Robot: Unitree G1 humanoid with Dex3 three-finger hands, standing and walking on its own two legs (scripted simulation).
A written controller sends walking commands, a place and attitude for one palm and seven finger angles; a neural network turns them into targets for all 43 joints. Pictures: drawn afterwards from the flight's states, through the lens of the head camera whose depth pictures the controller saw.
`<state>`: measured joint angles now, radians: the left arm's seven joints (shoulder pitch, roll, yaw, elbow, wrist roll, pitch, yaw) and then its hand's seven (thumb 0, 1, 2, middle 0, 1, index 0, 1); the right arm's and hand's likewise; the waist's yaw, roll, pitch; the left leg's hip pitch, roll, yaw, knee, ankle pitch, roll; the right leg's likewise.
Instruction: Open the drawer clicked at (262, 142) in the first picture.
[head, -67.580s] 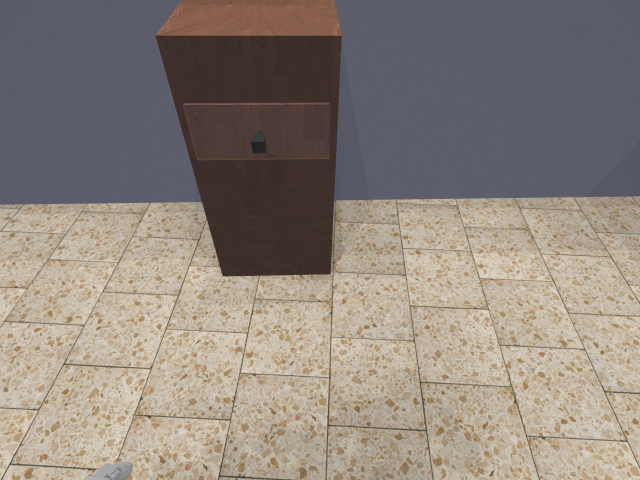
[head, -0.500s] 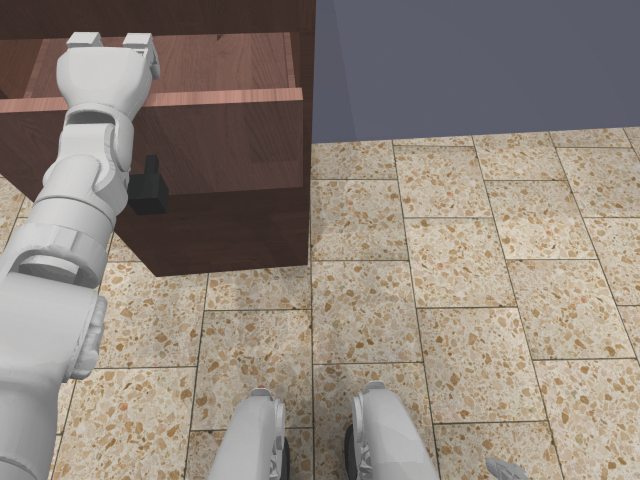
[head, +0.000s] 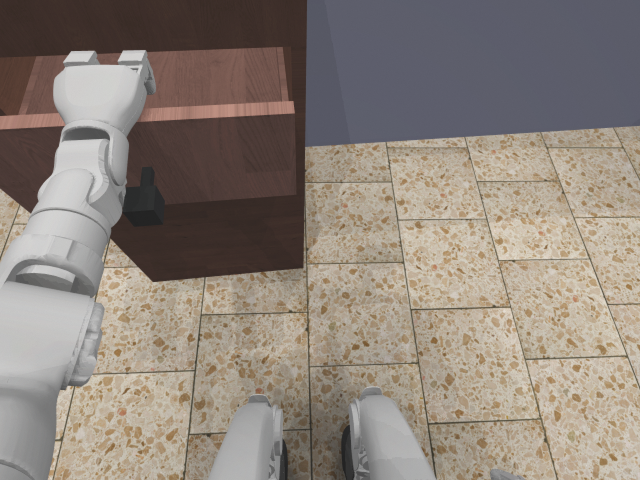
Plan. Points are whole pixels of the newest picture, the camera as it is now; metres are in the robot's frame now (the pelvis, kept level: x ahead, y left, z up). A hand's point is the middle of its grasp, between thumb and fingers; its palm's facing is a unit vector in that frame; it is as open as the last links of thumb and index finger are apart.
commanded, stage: lift the hand off the handle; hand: left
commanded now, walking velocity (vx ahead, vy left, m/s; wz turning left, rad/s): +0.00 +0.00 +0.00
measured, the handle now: (146, 193) +0.47 +0.21 +0.02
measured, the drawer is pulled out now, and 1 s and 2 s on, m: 0.11 0.11 0.11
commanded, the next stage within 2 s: draw the hand back to the body in 1.58 s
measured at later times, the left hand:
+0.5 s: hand (121, 129) +0.53 +0.23 +0.07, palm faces -0.01 +0.04 -1.00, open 14.4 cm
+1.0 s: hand (122, 128) +0.53 +0.23 +0.07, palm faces -0.06 +0.01 -1.00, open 14.2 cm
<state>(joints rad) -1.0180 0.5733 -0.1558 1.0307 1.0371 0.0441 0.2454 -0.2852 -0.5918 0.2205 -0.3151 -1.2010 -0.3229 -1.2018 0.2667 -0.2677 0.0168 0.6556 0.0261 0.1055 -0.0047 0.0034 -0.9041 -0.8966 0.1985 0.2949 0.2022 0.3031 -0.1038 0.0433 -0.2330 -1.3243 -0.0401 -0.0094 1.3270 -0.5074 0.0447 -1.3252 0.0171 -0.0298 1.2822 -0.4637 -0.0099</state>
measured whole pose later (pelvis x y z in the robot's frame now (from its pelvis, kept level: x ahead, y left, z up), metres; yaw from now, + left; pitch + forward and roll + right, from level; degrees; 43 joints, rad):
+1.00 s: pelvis +0.05 +0.01 +0.07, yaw -1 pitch +25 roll -3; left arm -0.80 0.49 -0.13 1.01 1.03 0.00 0.36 -0.31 -0.52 0.24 -0.31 -1.20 -0.32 -1.20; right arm 0.32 -0.25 -0.03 0.69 -0.01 0.13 0.03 0.00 -0.90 -0.90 0.20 0.29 0.20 0.30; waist -0.08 0.06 -0.18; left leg -0.99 -0.02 -0.01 1.02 -0.47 0.05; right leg -0.99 0.04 -0.01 0.96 -0.41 0.00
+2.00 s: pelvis +0.10 +0.03 +0.11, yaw -3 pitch +15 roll -2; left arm -0.34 0.33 -0.10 0.54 1.04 0.08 0.39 -0.02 -0.47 0.31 -0.31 -1.20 -0.32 -1.20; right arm 0.25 -0.22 -0.04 0.65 0.01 0.18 0.05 0.01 -0.91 -0.90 0.20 0.29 0.20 0.30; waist -0.01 0.08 -0.16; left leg -0.57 -0.04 0.04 0.73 -0.43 0.08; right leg -0.58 0.02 0.02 0.67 -0.35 0.02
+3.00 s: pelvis +0.08 -0.03 +0.14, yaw +0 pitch -2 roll +0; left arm 0.57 0.33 0.27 -0.43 -0.07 -0.13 0.12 0.01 0.46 0.71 -0.24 -0.58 -0.24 -0.58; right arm 0.20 -0.24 -0.01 0.63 0.01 -0.10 -0.08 0.01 -0.90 -0.90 0.20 0.29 0.20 0.30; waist 0.04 0.10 -0.01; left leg -0.09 0.01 -0.02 0.42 -0.28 0.00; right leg -0.11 0.06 -0.03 0.39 -0.24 -0.05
